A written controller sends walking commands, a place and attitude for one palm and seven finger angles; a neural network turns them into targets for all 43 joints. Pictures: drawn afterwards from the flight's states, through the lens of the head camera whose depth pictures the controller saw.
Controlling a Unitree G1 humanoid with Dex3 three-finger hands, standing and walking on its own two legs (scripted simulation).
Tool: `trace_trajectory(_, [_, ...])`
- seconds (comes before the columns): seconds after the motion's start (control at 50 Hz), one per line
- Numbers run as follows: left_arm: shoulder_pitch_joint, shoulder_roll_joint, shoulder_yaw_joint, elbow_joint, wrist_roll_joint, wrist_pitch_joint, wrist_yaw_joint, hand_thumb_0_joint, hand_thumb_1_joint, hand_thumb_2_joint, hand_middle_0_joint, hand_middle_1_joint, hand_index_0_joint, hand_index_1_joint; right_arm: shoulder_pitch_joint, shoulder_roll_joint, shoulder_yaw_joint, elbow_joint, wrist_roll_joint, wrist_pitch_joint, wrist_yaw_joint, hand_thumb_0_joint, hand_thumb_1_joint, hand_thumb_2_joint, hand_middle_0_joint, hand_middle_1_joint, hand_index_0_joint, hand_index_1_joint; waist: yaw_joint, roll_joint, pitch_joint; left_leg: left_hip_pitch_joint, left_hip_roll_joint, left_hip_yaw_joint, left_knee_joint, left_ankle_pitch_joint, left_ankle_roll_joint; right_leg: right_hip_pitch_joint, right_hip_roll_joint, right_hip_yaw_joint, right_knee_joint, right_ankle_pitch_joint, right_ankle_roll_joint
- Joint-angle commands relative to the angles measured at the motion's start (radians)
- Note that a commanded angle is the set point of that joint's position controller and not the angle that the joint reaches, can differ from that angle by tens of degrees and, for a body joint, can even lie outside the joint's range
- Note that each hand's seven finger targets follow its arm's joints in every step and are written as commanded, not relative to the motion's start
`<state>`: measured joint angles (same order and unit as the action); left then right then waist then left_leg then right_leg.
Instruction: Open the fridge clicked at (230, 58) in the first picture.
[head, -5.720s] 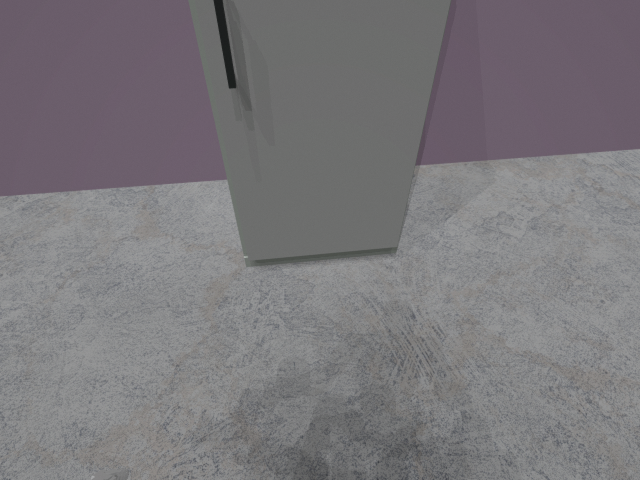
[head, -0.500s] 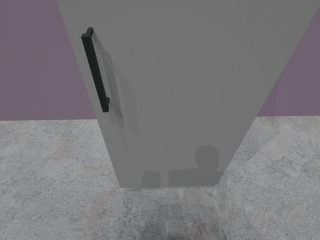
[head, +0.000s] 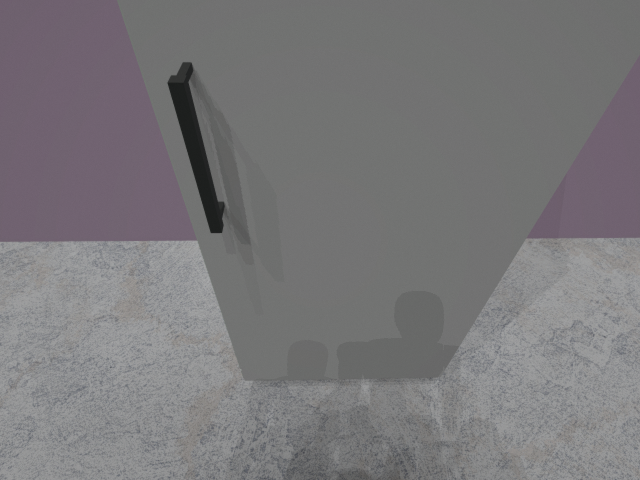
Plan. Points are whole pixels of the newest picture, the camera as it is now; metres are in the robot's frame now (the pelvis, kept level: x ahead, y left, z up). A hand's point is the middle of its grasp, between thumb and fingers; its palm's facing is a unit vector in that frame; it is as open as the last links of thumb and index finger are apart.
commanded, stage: look again from close up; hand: left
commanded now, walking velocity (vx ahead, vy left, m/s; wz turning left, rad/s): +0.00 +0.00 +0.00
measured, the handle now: (203, 158) +0.47 +0.19 +0.16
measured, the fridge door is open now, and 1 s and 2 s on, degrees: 0 0 0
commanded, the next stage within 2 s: raise the hand to about handle height in 0.78 s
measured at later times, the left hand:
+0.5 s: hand out of the picture +0.01 +0.23 -0.18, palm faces -0.03 -0.97 -0.22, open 7.4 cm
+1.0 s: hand out of the picture +0.11 +0.24 -0.10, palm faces +0.23 -0.95 -0.21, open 7.5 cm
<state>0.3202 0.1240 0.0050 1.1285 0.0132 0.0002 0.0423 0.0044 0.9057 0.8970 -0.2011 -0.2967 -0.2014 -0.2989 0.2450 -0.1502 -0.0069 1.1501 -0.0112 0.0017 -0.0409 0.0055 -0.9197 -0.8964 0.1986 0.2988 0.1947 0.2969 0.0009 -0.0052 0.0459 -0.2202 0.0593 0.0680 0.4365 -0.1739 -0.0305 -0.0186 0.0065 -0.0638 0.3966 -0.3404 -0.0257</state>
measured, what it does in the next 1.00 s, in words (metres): stands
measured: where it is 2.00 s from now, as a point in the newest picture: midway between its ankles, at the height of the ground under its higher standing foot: outside the picture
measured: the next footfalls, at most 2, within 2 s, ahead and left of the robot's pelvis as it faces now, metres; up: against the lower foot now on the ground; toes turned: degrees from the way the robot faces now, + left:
none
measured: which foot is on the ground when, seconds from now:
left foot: down 0.00-1.00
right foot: down 0.00-1.00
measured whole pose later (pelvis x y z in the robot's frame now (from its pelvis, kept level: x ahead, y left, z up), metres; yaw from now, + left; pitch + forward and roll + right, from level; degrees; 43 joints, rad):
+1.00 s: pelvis -0.02 +0.03 -0.01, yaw +0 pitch +1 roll +1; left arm 0.46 0.20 0.06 0.31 -0.12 0.00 0.10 0.02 0.88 0.89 -0.21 -0.31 -0.21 -0.31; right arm 0.29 -0.22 0.01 0.86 0.03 -0.19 -0.07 0.01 -0.90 -0.90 0.20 0.30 0.20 0.30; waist -0.01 -0.03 0.00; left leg -0.36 0.00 0.07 0.53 -0.19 0.02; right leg -0.21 -0.06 -0.04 0.58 -0.39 0.01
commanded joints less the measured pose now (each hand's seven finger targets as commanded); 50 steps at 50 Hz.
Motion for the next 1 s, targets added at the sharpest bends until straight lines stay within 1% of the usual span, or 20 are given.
trace_trajectory(0.0, [0.159, 0.117, 0.009, -0.010, 0.022, -0.052, 0.040, 0.000, 0.900, 0.900, -0.200, -0.300, -0.200, -0.300, -0.054, -0.106, -0.011, -0.112, 0.006, -0.030, 0.016, 0.000, -0.900, -0.900, 0.200, 0.300, 0.200, 0.300, 0.040, -0.042, 0.077, -0.006, 0.043, -0.012, 0.219, 0.162, 0.021, -0.218, -0.179, 0.193, -0.107, 0.788, 0.057])
trace_trajectory(0.02, [0.088, 0.160, 0.018, -0.064, 0.020, -0.062, 0.033, 0.000, 0.900, 0.900, -0.200, -0.300, -0.200, -0.300, 0.015, -0.054, -0.009, -0.143, 0.001, -0.021, 0.025, 0.000, -0.900, -0.900, 0.200, 0.300, 0.200, 0.300, -0.034, -0.055, 0.040, -0.074, 0.012, -0.041, 0.205, -0.118, 0.041, -0.155, -0.209, 0.156, -0.031, 0.795, 0.002])
trace_trajectory(0.04, [0.048, 0.153, 0.014, -0.084, 0.015, -0.062, 0.027, 0.000, 0.900, 0.900, -0.200, -0.300, -0.200, -0.300, 0.058, -0.055, -0.011, -0.137, -0.001, -0.016, 0.025, 0.000, -0.900, -0.900, 0.200, 0.300, 0.200, 0.300, -0.047, -0.064, -0.001, -0.059, 0.013, -0.026, 0.181, -0.120, 0.045, -0.160, -0.187, 0.137, -0.010, 0.647, -0.033])
trace_trajectory(0.06, [0.035, 0.145, 0.021, -0.100, 0.012, -0.068, 0.024, 0.000, 0.900, 0.900, -0.200, -0.300, -0.200, -0.300, 0.090, -0.051, -0.008, -0.140, -0.006, -0.027, 0.027, 0.000, -0.900, -0.900, 0.200, 0.300, 0.200, 0.300, -0.044, -0.008, -0.069, -0.032, -0.001, -0.031, 0.134, 0.000, 0.045, -0.091, -0.167, 0.102, 0.058, 0.749, -0.042])
trace_trajectory(0.08, [0.055, 0.148, 0.021, -0.107, 0.005, -0.068, 0.024, 0.000, 0.900, 0.900, -0.200, -0.300, -0.200, -0.300, 0.103, -0.074, -0.009, -0.144, -0.006, -0.034, 0.024, 0.000, -0.900, -0.900, 0.200, 0.300, 0.200, 0.300, -0.037, -0.012, -0.114, 0.007, 0.014, -0.051, 0.121, 0.144, 0.061, -0.082, -0.135, 0.090, 0.108, 0.720, -0.036])
trace_trajectory(0.16, [0.075, 0.129, 0.013, -0.117, 0.006, -0.037, 0.020, 0.000, 0.900, 0.900, -0.200, -0.300, -0.200, -0.300, 0.073, -0.104, -0.010, -0.163, -0.002, -0.032, 0.013, 0.000, -0.900, -0.900, 0.200, 0.300, 0.200, 0.300, -0.008, 0.031, -0.034, -0.004, 0.047, -0.076, 0.121, 0.268, 0.078, -0.162, -0.095, 0.081, 0.087, 0.400, -0.019])
trace_trajectory(0.2, [0.063, 0.129, 0.009, -0.127, 0.005, -0.023, 0.017, 0.000, 0.900, 0.900, -0.200, -0.300, -0.200, -0.300, 0.059, -0.114, -0.012, -0.170, -0.003, -0.024, 0.014, 0.000, -0.900, -0.900, 0.200, 0.300, 0.200, 0.300, -0.004, -0.016, 0.031, -0.040, 0.051, -0.093, 0.081, 0.150, 0.081, -0.210, -0.080, 0.077, 0.058, 0.198, -0.015])
trace_trajectory(0.24, [0.049, 0.134, 0.006, -0.136, 0.005, -0.011, 0.011, 0.000, 0.900, 0.900, -0.200, -0.300, -0.200, -0.300, 0.046, -0.124, -0.013, -0.176, -0.004, -0.019, 0.018, 0.000, -0.900, -0.900, 0.200, 0.300, 0.200, 0.300, -0.001, 0.016, 0.087, -0.088, 0.047, -0.116, 0.019, -0.014, 0.082, -0.248, -0.069, 0.084, 0.029, 0.008, -0.014])
trace_trajectory(0.32, [0.045, 0.153, 0.007, -0.140, 0.005, -0.006, 0.004, 0.000, 0.900, 0.900, -0.200, -0.300, -0.200, -0.300, 0.038, -0.141, -0.016, -0.182, -0.007, -0.018, 0.022, 0.000, -0.900, -0.900, 0.200, 0.300, 0.200, 0.300, 0.005, 0.039, 0.065, -0.094, 0.051, -0.142, -0.044, -0.148, 0.085, -0.249, -0.064, 0.080, 0.029, -0.072, -0.011])
trace_trajectory(0.44, [0.050, 0.174, 0.006, -0.137, 0.006, -0.009, -0.005, 0.000, 0.900, 0.900, -0.200, -0.300, -0.200, -0.300, 0.027, -0.164, -0.022, -0.180, -0.006, -0.021, 0.025, 0.000, -0.900, -0.900, 0.200, 0.300, 0.200, 0.300, 0.011, 0.023, 0.032, -0.078, 0.053, -0.154, -0.086, -0.189, 0.086, -0.241, -0.075, 0.085, 0.015, -0.055, -0.010])
trace_trajectory(0.52, [0.044, 0.192, 0.009, -0.127, 0.005, -0.017, -0.007, 0.000, 0.900, 0.900, -0.200, -0.300, -0.200, -0.300, 0.027, -0.175, -0.022, -0.167, -0.003, -0.030, 0.023, 0.000, -0.900, -0.900, 0.200, 0.300, 0.200, 0.300, 0.007, 0.026, -0.020, -0.017, 0.056, -0.134, -0.058, -0.058, 0.086, -0.225, -0.086, 0.092, 0.011, 0.019, -0.008])
trace_trajectory(0.78, [0.028, 0.227, 0.009, -0.083, 0.005, -0.026, -0.009, 0.000, 0.900, 0.900, -0.200, -0.300, -0.200, -0.300, -0.022, -0.201, -0.024, -0.125, 0.004, -0.035, 0.021, 0.000, -0.900, -0.900, 0.200, 0.300, 0.200, 0.300, 0.006, -0.003, -0.030, 0.038, 0.057, -0.098, -0.019, 0.099, 0.079, -0.210, -0.111, 0.111, -0.017, 0.147, -0.004])
trace_trajectory(0.84, [0.013, 0.230, 0.008, -0.080, 0.005, -0.022, -0.011, 0.000, 0.900, 0.900, -0.200, -0.300, -0.200, -0.300, -0.037, -0.210, -0.025, -0.119, 0.003, -0.032, 0.022, 0.000, -0.900, -0.900, 0.200, 0.300, 0.200, 0.300, 0.004, 0.013, -0.011, 0.036, 0.062, -0.107, -0.046, 0.046, 0.077, -0.226, -0.108, 0.110, -0.024, 0.091, -0.003])
trace_trajectory(0.86, [0.006, 0.306, -0.001, -0.137, 0.023, -0.041, -0.012, 0.000, 0.900, 0.900, -0.200, -0.300, -0.200, -0.300, -0.030, -0.256, -0.026, -0.208, -0.007, -0.039, 0.028, 0.000, -0.900, -0.900, 0.200, 0.300, 0.200, 0.300, -0.015, 0.089, 0.036, 0.037, 0.035, -0.125, -0.016, 0.089, 0.050, -0.215, -0.115, 0.093, -0.043, 0.107, 0.002])
trace_trajectory(0.88, [-0.714, 0.479, 0.239, -1.561, -0.166, -0.222, 0.047, 0.000, 0.877, 0.890, -0.202, -0.315, -0.202, -0.315, -0.002, -0.262, -0.025, -0.489, 0.040, -0.185, -0.022, 0.000, -0.900, -0.900, 0.200, 0.300, 0.200, 0.300, -0.096, 0.205, -0.493, 0.268, -0.045, -0.025, 0.033, 0.173, 0.061, -0.243, -0.002, 0.011, 0.065, 0.273, -0.004])
trace_trajectory(0.9, [-0.164, 0.333, 0.153, -1.328, -0.139, -0.158, 0.092, 0.000, 0.853, 0.880, -0.203, -0.330, -0.203, -0.330, -0.007, -0.203, -0.002, -0.448, 0.045, -0.259, -0.059, 0.000, -0.900, -0.900, 0.200, 0.300, 0.200, 0.300, -0.020, 0.245, -0.484, 0.361, 0.005, -0.056, -0.017, 0.203, 0.033, -0.316, 0.001, -0.022, 0.169, 0.167, -0.004])
trace_trajectory(0.92, [0.084, 0.079, 0.060, -1.086, -0.153, -0.056, 0.103, 0.000, 0.830, 0.870, -0.205, -0.345, -0.205, -0.345, -0.053, -0.171, -0.011, -0.407, 0.055, -0.276, -0.057, 0.000, -0.900, -0.900, 0.200, 0.300, 0.200, 0.300, -0.058, 0.105, -0.215, 0.170, 0.023, -0.096, -0.046, 0.044, 0.033, -0.425, 0.001, -0.032, 0.200, 0.047, 0.012])
trace_trajectory(0.94, [0.001, 0.067, 0.032, -1.270, -0.177, -0.085, 0.090, 0.000, 0.807, 0.860, -0.207, -0.360, -0.207, -0.360, -0.048, -0.213, -0.032, -0.489, 0.059, -0.297, -0.048, 0.000, -0.900, -0.900, 0.200, 0.300, 0.200, 0.300, -0.056, 0.065, -0.084, 0.030, -0.003, -0.111, -0.020, -0.106, 0.044, -0.426, -0.007, -0.042, 0.154, 0.032, 0.013])
trace_trajectory(0.96, [0.046, 0.095, 0.087, -1.216, -0.172, -0.115, 0.083, 0.000, 0.783, 0.850, -0.208, -0.375, -0.208, -0.375, -0.063, -0.209, -0.041, -0.512, 0.057, -0.317, -0.050, 0.000, -0.900, -0.900, 0.200, 0.300, 0.200, 0.300, -0.067, 0.000, 0.001, -0.065, -0.022, -0.109, 0.022, -0.168, 0.051, -0.446, -0.008, -0.049, 0.132, 0.013, 0.012])
trace_trajectory(0.98, [0.116, 0.152, 0.160, -1.199, -0.171, -0.169, 0.064, 0.000, 0.760, 0.840, -0.210, -0.390, -0.210, -0.390, -0.038, -0.216, -0.057, -0.515, 0.035, -0.324, -0.040, 0.000, -0.900, -0.900, 0.200, 0.300, 0.200, 0.300, -0.047, -0.030, -0.099, -0.077, -0.037, -0.102, 0.096, -0.100, 0.046, -0.469, -0.004, -0.051, 0.154, 0.025, 0.012])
